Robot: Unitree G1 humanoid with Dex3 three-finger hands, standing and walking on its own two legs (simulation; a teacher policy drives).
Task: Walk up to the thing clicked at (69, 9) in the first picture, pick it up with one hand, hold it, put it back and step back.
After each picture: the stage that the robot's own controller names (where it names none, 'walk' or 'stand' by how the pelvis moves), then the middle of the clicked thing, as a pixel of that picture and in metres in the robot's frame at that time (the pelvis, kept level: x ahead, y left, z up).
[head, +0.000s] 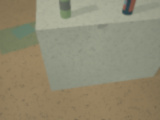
stand; out of the picture +0.94 +0.11 +0.04
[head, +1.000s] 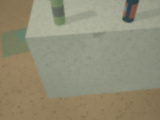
walk; (57, 3) +0.85 +0.16 +0.07
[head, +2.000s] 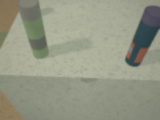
stand; (35, 32) +0.54 +0.21 +0.07
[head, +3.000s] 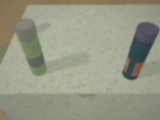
walk; (32, 50) +0.50 +0.21 +0.05
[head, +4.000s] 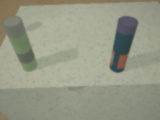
stand; (22, 46) +0.53 +0.27 +0.04
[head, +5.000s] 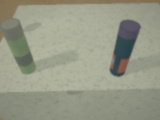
stand; (20, 49) +0.51 +0.26 +0.04
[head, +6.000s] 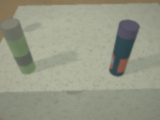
stand; (20, 49) +0.51 +0.27 +0.04
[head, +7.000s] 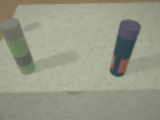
stand; (19, 49) +0.51 +0.26 +0.04
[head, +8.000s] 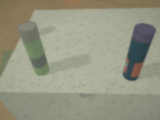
rise first; (35, 51) +0.51 +0.24 +0.05
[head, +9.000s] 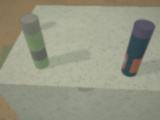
go down; (36, 44) +0.54 +0.23 +0.05
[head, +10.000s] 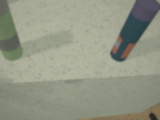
go down; (3, 29) +0.50 +0.22 +0.08
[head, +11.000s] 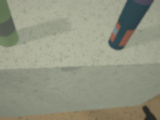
close in; out of the picture +0.54 +0.22 +0.10
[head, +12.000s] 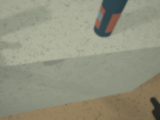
close; out of the picture +0.54 +0.25 +0.13
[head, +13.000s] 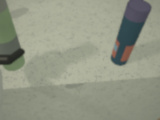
lift; (2, 33) +0.44 +0.21 +0.17
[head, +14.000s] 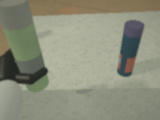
lift; (27, 50) +0.33 +0.16 +0.23
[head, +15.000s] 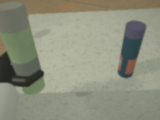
hold; (23, 53) +0.34 +0.17 +0.21
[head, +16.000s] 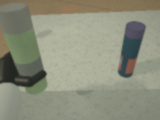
hold; (26, 53) +0.34 +0.16 +0.22
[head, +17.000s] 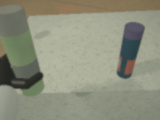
crouch; (22, 55) +0.33 +0.17 +0.21
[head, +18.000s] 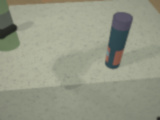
crouch; out of the picture +0.48 +0.22 +0.26
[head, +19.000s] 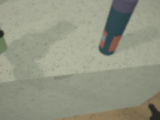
lower; out of the picture +0.52 +0.24 +0.15
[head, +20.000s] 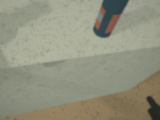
lower; out of the picture +0.55 +0.24 +0.14
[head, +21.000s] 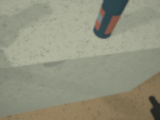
lower; out of the picture +0.54 +0.24 +0.13
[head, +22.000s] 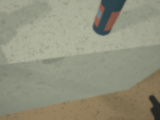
lower; out of the picture +0.55 +0.24 +0.14
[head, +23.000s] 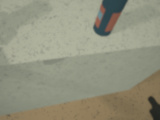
loosen; out of the picture +0.55 +0.24 +0.13
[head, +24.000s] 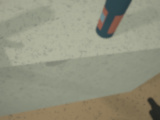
withdraw; out of the picture +0.53 +0.24 +0.13
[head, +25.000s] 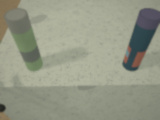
sink last; (26, 43) +0.49 +0.22 +0.09
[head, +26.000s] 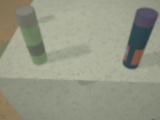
stand; (33, 38) +0.53 +0.24 +0.08
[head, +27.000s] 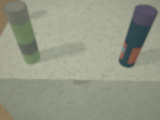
stand; (25, 36) +0.52 +0.23 +0.09
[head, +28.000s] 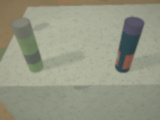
stand; (29, 48) +0.53 +0.24 +0.04
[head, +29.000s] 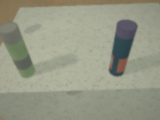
stand; (19, 53) +0.50 +0.27 +0.04
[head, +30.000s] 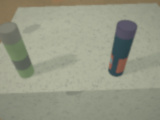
stand; (18, 53) +0.50 +0.27 +0.04
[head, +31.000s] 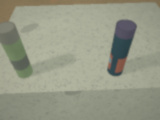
stand; (16, 53) +0.49 +0.27 +0.04
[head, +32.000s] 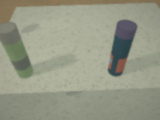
walk; (17, 53) +0.49 +0.27 +0.04
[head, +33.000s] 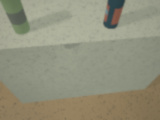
walk; (13, 6) +0.63 +0.28 +0.07
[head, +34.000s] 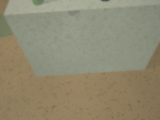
walk; out of the picture +0.95 +0.30 +0.06
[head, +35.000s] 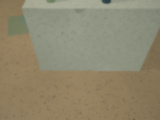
stand; out of the picture +1.15 +0.25 +0.06
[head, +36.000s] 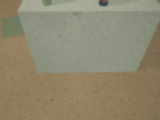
stand; out of the picture +1.12 +0.24 +0.04
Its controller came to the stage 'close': yes
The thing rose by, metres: 0.20
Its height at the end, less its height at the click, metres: +0.00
